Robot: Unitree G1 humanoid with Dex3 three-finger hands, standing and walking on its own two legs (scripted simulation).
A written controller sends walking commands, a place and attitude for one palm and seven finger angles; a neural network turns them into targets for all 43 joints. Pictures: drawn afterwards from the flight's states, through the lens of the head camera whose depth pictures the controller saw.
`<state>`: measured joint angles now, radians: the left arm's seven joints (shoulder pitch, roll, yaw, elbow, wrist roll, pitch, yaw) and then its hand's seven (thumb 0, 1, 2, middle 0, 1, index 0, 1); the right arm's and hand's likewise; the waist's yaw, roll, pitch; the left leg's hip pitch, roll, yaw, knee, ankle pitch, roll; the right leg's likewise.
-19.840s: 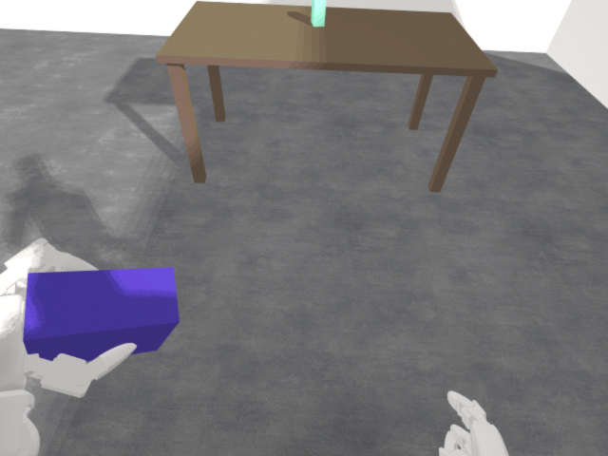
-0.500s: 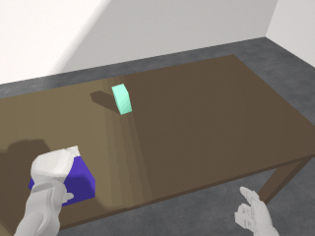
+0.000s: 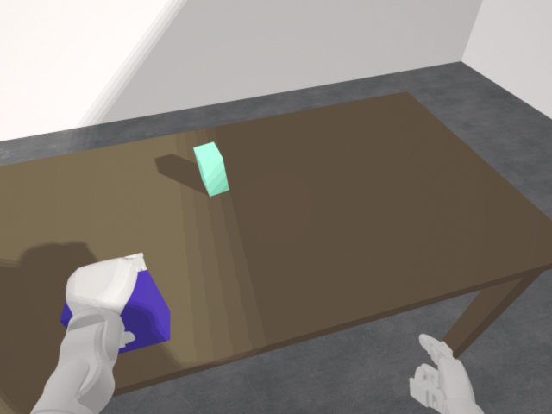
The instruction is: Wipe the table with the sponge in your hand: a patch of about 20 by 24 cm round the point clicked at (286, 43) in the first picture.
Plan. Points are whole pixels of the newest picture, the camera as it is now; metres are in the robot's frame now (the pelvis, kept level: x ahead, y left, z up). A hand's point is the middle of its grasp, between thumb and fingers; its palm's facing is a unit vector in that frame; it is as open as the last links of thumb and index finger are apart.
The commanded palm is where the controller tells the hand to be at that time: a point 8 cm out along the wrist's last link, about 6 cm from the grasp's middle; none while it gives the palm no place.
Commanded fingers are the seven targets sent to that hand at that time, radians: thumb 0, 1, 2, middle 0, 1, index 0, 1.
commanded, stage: move the sponge above the wiping area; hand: left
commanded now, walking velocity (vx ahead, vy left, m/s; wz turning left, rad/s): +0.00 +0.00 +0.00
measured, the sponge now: (126, 322) +0.23 +0.29 -0.03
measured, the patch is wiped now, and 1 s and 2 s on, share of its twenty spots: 0.00 0.00 0.00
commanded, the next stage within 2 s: lower the sponge onto the table in 0.56 s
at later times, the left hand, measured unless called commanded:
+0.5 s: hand (116, 301) +0.25 +0.30 +0.02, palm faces -0.08 -0.07 -0.99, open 9.9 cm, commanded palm +0.23 +0.29 +0.08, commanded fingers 0.00 0.10 1.30 -1.20 -1.60 -1.20 -1.60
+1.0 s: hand (114, 302) +0.25 +0.30 +0.01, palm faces -0.09 -0.08 -0.99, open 9.9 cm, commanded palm +0.23 +0.29 +0.08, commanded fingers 0.00 0.10 1.30 -1.20 -1.60 -1.20 -1.60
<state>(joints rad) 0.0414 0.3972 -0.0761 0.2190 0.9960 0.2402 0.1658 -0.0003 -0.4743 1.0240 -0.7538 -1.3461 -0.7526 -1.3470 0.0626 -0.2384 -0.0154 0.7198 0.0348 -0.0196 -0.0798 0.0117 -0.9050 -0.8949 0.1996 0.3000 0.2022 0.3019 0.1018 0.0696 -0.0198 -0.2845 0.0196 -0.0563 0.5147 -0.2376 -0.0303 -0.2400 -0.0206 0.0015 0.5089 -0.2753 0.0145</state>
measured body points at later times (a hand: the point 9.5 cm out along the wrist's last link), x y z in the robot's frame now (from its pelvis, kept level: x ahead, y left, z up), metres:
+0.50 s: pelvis +0.01 +0.00 +0.00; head +0.01 -0.03 +0.45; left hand +0.25 +0.30 +0.07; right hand +0.22 -0.23 -0.10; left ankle +0.02 +0.14 -0.74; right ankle +0.00 -0.13 -0.74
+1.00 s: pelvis +0.00 +0.00 +0.00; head +0.01 -0.02 +0.45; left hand +0.25 +0.30 +0.07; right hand +0.23 -0.22 -0.09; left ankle +0.02 +0.14 -0.74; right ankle +0.00 -0.13 -0.74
